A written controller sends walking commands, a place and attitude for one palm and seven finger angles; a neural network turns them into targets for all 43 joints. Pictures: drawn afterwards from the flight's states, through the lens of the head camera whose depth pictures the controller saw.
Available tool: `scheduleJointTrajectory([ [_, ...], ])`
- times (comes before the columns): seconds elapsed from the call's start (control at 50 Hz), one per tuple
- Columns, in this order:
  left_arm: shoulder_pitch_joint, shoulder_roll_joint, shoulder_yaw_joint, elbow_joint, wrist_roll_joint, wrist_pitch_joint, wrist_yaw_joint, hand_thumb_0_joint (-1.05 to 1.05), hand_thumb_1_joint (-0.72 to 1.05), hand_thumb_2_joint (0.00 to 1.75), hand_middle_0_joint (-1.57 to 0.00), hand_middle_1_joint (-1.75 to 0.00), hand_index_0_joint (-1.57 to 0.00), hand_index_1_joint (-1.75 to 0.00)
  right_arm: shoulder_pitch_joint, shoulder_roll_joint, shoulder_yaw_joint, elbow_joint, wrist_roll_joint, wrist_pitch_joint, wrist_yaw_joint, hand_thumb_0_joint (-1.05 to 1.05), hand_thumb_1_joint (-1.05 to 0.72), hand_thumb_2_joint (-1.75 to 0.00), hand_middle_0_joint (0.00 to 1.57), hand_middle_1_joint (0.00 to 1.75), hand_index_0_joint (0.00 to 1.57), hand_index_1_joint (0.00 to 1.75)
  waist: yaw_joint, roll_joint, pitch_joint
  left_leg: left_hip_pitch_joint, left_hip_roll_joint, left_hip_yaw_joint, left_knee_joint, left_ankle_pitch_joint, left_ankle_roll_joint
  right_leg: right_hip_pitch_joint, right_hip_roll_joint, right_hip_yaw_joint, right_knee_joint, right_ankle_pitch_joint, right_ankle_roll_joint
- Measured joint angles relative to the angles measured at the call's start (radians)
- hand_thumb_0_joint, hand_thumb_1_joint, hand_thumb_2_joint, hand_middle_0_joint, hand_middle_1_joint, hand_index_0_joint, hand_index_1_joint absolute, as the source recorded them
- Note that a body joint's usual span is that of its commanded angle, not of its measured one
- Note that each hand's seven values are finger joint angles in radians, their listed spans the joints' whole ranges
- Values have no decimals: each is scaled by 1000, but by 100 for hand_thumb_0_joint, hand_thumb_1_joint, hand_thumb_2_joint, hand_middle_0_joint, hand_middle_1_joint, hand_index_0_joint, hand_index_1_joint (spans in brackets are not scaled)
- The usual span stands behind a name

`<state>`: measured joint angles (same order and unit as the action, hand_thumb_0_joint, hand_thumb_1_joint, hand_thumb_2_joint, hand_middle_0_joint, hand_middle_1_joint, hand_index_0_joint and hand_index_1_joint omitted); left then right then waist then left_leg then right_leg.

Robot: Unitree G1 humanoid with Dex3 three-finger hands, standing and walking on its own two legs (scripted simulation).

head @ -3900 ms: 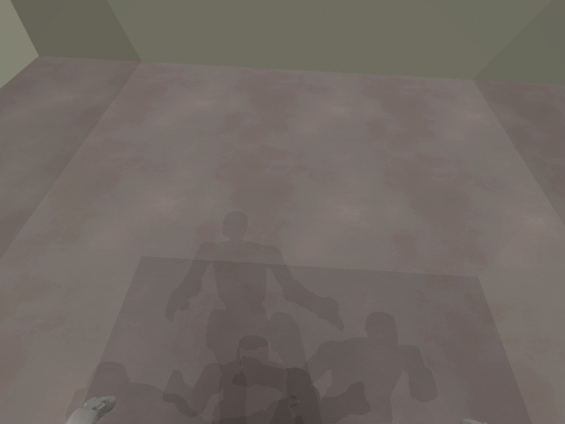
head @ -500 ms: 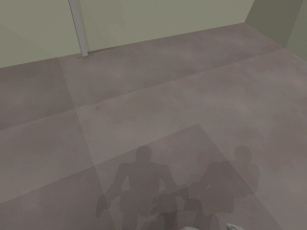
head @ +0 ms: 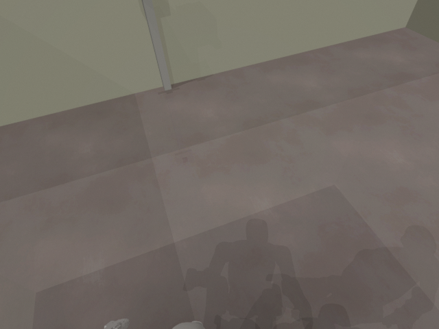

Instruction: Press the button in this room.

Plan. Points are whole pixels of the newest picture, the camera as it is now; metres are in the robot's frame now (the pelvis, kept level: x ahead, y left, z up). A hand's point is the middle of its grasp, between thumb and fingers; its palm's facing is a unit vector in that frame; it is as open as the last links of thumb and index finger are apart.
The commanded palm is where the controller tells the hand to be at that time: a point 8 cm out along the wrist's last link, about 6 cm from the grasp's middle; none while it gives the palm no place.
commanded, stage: turn or walk to find it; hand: left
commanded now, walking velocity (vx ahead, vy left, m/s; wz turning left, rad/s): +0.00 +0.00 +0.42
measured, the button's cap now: out of the picture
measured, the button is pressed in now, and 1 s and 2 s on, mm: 0 0 0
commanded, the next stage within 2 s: stand and wait in 1.62 s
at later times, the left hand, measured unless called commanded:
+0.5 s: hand out of the picture -0.08 +0.27 -0.19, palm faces +0.28 -0.93 -0.24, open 7.3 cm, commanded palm none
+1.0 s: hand out of the picture -0.06 +0.22 -0.14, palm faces +0.40 -0.87 -0.28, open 7.3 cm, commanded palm none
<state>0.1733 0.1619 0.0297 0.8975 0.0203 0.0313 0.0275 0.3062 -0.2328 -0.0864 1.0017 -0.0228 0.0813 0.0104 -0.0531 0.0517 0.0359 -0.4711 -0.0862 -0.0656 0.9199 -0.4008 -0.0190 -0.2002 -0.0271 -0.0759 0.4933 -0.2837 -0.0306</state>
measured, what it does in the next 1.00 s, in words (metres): steps on the spot, turning left: left foot, then right foot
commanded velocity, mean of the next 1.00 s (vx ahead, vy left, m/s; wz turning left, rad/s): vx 0.00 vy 0.00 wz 0.42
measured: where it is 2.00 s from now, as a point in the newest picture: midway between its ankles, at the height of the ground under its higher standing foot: outside the picture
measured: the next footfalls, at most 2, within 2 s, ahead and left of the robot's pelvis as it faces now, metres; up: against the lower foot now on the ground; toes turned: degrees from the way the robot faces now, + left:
left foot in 0.36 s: -0.01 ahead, +0.15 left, +0.00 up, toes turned +15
right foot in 0.90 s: +0.01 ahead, -0.07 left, +0.00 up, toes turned +19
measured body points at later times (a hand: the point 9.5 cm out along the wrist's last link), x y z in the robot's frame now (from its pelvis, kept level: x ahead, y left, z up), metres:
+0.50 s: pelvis -0.04 +0.05 +0.00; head -0.03 +0.09 +0.44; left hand -0.09 +0.32 -0.17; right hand +0.12 -0.17 -0.13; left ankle -0.05 +0.14 -0.74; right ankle -0.03 -0.10 -0.67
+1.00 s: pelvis -0.07 +0.00 +0.00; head -0.05 -0.03 +0.45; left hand -0.08 +0.26 -0.12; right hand +0.04 -0.22 -0.17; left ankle -0.09 +0.13 -0.69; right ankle -0.03 -0.08 -0.74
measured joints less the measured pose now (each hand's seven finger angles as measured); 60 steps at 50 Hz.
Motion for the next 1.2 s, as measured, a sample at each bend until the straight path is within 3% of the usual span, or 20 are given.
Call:
scheduleJointTrajectory([
  [0.08, 24, -9, -3, 17, -1, -6, 0, 0, 91, 90, -20, -30, -21, -30, -3, -14, -8, 3, -1, 1, 6, 0, -91, -90, 20, 30, 20, 30, -1, 2, 4, -42, 60, 16, 210, 54, -31, 26, -14, -45, -30, 15, -1],
  [0.16, 45, -15, -2, 27, 2, -16, 0, 0, 91, 90, -20, -30, -21, -30, -18, -19, -7, 13, -1, 8, 5, 0, -91, -90, 20, 30, 20, 30, 12, -6, 11, -14, 106, 21, 209, 47, -54, 29, -34, -87, -22, 10, 2],
  [0.3, 82, 20, 11, 51, 16, -15, -5, 0, 91, 90, -20, -30, -21, -30, -101, -10, 12, 2, 10, 2, 2, 0, -91, -90, 20, 30, 20, 30, 59, -50, 38, 116, 125, 84, -77, -48, -50, -7, -88, -135, 40, -9, 31],
  [0.36, 98, 47, 21, 67, 12, -5, -7, 0, 91, 90, -20, -30, -21, -30, -134, -7, 22, -25, 14, -21, 3, 0, -91, -90, 20, 30, 20, 30, 68, -67, 42, 204, 115, 116, -295, 61, -35, -39, -115, -158, 107, -36, 58],
  [0.38, 101, 60, 26, 72, 7, 2, -8, 0, 91, 90, -20, -30, -21, -30, -146, -1, 23, -30, 12, -32, 2, 0, -91, -90, 20, 30, 20, 30, 71, -84, 44, 210, 99, 123, -322, 90, 10, -61, -133, -151, 153, -51, 66],
  [0.42, 102, 84, 33, 83, 4, 26, -4, 0, 91, 90, -20, -30, -21, -30, -166, 14, 31, -43, 10, -44, 3, 0, -91, -90, 20, 30, 20, 30, 86, -109, 51, 203, 85, 130, -303, 84, 54, -125, -125, -78, 305, -187, 82],
  [0.5, 91, 103, 43, 102, 7, 51, -9, 0, 91, 90, -20, -30, -20, -30, -175, 32, 46, -62, 6, -55, -11, 0, -91, -90, 20, 30, 20, 30, 82, -100, 39, 226, 80, 109, -371, 119, 65, -222, -82, 1, 546, -173, 95],
  [0.58, 69, 105, 44, 90, 6, 38, -17, 0, 91, 90, -20, -30, -20, -30, -165, 39, 54, -63, 10, -59, -15, 0, -90, -90, 21, 30, 20, 30, 77, -87, 30, 247, 60, 83, -454, 179, 78, -258, -71, 37, 605, -93, 113],
  [0.74, 19, 82, 38, 59, 2, 35, -12, 0, 91, 90, -20, -30, -20, -30, -110, 46, 48, -52, 6, -52, -13, 0, -90, -90, 21, 30, 20, 30, 45, -66, 12, 233, 21, 37, -493, 230, 81, -216, -51, 60, 480, -109, 125],
  [0.82, -7, 57, 29, 37, -2, 30, -10, 0, 91, 90, -20, -30, -20, -30, -82, 36, 38, -41, 0, -39, -10, 0, -90, -90, 21, 30, 20, 30, 21, -41, 13, 202, 12, 11, -474, 240, 68, -159, -24, 58, 331, -141, 110],
  [0.88, -18, 39, 20, 18, -7, 16, -9, 0, 91, 90, -20, -30, -20, -30, -60, 25, 30, -32, 0, -31, -8, 0, -90, -90, 21, 30, 20, 30, 11, -24, 10, 166, 4, -11, -443, 242, 50, -89, -3, 52, 161, -84, 95],
  [0.92, -19, 21, 15, 11, -3, 1, -7, 0, 91, 90, -20, -30, -20, -30, -49, 12, 20, -24, 6, -23, -5, 0, -90, -90, 21, 30, 20, 30, 11, 1, 12, 129, 6, -30, -382, 202, 35, -48, 12, 31, 62, -16, 49],
  [0.98, 0, 1, 2, 0, 2, -3, -6, 0, 91, 90, -20, -30, -20, -30, -32, 1, 6, -10, 1, -3, -1, 0, -90, -90, 21, 30, 20, 30, 11, 12, 7, 35, 0, -17, -109, 13, 10, -38, 1, -6, 49, -2, -1],
  [1.04, 20, -8, 0, 7, -1, -2, -3, 0, 91, 90, -20, -30, -21, -30, -22, -9, -3, 0, -3, 5, 8, 0, -91, -90, 20, 30, 20, 30, 11, 5, 3, -29, 27, 8, 135, 34, -11, -12, -13, -33, -1, 23, -7],
  [1.08, 28, -12, -3, 15, -2, -6, -3, 0, 91, 90, -20, -30, -21, -30, -15, -16, -7, 2, -3, 3, 9, 0, -91, -90, 20, 30, 20, 30, 7, 4, 6, -40, 55, 13, 215, 65, -27, -1, -19, -56, -23, 36, -8],
  [1.14, 38, -18, -4, 23, -1, -14, -2, 0, 90, 90, -20, -30, -21, -30, -9, -21, -8, 12, -2, 6, 8, 0, -91, -90, 20, 30, 20, 30, 10, 0, 9, -24, 92, 14, 241, 78, -47, 3, -30, -90, -32, 41, -9],
  [1.2, 46, -14, 1, 30, 4, -19, 1, 0, 91, 90, -20, -30, -21, -30, -16, -21, -4, 24, -2, 12, 6, 0, -91, -90, 20, 30, 20, 30, 23, -11, 14, 19, 118, 26, 177, 40, -58, -4, -46, -118, -22, 38, -7],
])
